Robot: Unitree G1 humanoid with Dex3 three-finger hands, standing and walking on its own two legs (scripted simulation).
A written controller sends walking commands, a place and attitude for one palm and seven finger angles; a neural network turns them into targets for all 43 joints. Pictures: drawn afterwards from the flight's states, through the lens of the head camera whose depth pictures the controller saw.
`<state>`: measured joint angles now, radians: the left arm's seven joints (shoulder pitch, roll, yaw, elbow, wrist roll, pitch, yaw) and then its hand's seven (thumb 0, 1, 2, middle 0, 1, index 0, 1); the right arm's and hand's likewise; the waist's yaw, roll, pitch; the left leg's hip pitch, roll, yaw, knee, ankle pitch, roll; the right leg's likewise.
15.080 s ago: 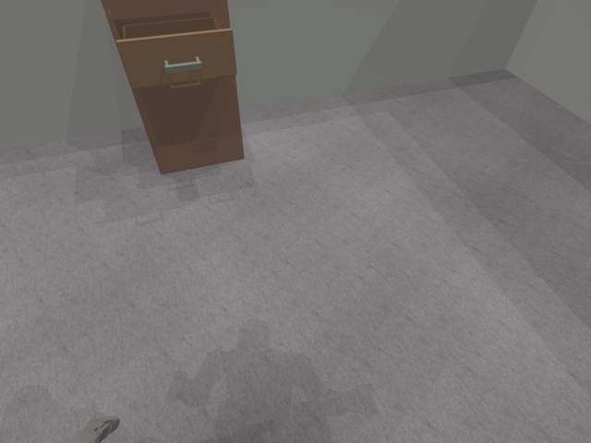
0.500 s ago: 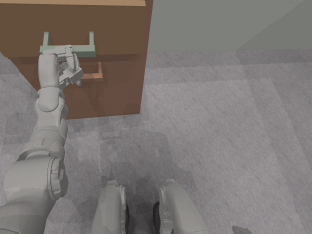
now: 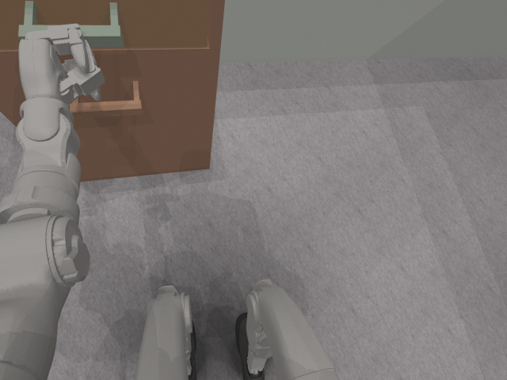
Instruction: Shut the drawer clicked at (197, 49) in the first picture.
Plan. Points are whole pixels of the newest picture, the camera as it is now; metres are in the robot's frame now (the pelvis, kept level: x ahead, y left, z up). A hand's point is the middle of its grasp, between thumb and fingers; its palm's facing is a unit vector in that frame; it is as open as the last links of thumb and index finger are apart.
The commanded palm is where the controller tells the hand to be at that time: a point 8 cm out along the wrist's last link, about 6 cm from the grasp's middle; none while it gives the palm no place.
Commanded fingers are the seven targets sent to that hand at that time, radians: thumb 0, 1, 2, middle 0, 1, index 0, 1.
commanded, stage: push the drawer shut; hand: left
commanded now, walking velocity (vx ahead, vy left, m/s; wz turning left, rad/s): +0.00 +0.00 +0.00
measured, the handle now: (73, 23) +0.63 +0.21 +0.05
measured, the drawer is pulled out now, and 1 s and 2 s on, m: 0.00 0.00 0.00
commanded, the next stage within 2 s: pull the fist back off the drawer in 0.06 s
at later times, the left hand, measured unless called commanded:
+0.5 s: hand (88, 68) +0.56 +0.19 +0.04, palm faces +0.09 -1.00 -0.03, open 2.9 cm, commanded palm +0.55 +0.19 +0.05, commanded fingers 0.00 0.90 0.90 -1.40 -1.60 -1.40 -1.60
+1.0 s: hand (92, 71) +0.55 +0.18 +0.04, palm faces +0.12 -0.99 -0.02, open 3.2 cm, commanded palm +0.50 +0.21 +0.07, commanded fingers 0.00 0.90 0.90 -1.40 -1.60 -1.40 -1.60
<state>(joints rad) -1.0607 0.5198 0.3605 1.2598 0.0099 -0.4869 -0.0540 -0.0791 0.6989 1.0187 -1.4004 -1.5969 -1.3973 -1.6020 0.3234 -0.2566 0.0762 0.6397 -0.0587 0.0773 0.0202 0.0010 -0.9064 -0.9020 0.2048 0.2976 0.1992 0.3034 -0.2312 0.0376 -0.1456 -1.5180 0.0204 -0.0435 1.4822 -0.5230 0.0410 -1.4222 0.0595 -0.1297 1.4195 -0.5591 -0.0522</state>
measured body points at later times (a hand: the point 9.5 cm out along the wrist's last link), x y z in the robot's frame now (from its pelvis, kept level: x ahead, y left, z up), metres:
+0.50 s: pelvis -0.02 +0.01 -0.01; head +0.17 +0.06 +0.40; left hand +0.55 +0.24 +0.05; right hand -0.01 -0.25 -0.10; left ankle +0.07 +0.10 -0.57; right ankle +0.05 -0.10 -0.57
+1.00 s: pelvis +0.03 +0.01 +0.02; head +0.21 +0.04 +0.43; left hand +0.54 +0.23 +0.05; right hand +0.06 -0.24 -0.09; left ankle +0.07 +0.10 -0.57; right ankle +0.05 -0.10 -0.57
